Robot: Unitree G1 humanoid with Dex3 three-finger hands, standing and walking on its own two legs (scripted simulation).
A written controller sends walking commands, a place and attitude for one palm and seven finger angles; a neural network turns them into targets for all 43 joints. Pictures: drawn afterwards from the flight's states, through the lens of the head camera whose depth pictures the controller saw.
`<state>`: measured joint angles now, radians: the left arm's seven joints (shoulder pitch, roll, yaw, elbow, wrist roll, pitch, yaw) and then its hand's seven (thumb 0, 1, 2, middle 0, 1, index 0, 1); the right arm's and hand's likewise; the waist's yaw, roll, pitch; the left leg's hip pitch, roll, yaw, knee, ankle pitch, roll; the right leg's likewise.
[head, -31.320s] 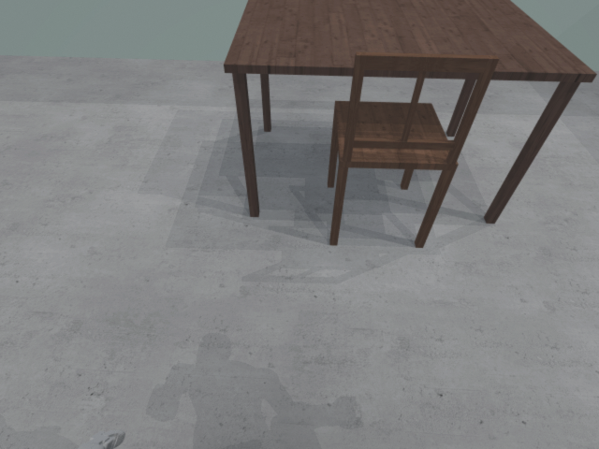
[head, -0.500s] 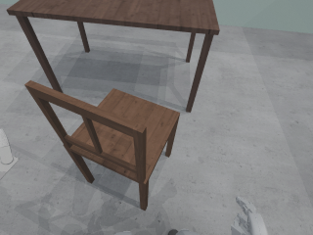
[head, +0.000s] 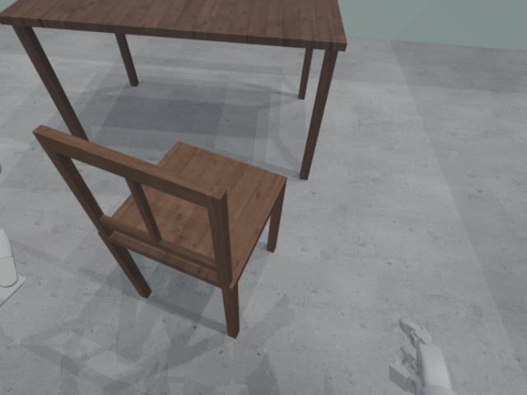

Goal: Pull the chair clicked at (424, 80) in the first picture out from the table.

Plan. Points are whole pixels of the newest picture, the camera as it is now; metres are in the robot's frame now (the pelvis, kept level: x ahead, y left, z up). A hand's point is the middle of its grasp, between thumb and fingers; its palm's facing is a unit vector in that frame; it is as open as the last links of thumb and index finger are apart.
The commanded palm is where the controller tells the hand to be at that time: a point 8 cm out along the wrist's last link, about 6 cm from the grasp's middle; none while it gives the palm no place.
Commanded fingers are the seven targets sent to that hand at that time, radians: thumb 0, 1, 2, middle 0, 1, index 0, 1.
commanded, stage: step back with the hand held close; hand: left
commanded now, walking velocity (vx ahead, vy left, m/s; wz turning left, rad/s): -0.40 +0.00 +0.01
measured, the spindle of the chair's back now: (145, 211) +0.48 +0.26 -0.10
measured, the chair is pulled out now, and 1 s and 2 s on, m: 0.59 0.59 0.59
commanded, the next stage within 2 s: stop stepping back and stand still in 0.06 s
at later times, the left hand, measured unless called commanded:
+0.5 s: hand out of the picture +0.09 +0.22 +0.15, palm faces +0.39 -0.80 -0.46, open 7.4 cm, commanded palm +0.03 +0.26 +0.18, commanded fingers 0.00 0.90 0.90 -0.20 -0.30 -0.20 -0.30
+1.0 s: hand out of the picture +0.08 +0.23 +0.12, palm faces +0.35 -0.81 -0.47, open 7.4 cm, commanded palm none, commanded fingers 0.00 0.90 0.90 -0.20 -0.30 -0.20 -0.30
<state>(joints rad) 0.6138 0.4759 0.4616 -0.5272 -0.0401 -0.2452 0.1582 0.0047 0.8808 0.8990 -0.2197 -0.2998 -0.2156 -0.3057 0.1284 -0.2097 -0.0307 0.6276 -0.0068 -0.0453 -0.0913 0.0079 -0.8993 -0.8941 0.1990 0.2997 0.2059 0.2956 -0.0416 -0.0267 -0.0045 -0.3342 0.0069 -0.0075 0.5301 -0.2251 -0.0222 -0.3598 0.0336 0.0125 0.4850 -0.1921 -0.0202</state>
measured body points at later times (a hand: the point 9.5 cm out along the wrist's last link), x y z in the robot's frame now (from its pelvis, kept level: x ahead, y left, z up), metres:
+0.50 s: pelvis -0.11 -0.04 +0.00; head -0.12 -0.04 +0.45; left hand +0.07 +0.26 +0.18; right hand +0.00 -0.30 -0.09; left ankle -0.14 +0.08 -0.71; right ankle -0.12 -0.15 -0.74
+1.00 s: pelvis -0.13 -0.03 +0.00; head -0.12 -0.03 +0.45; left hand +0.06 +0.27 +0.14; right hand +0.03 -0.26 -0.09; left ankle -0.14 +0.08 -0.74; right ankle -0.12 -0.15 -0.74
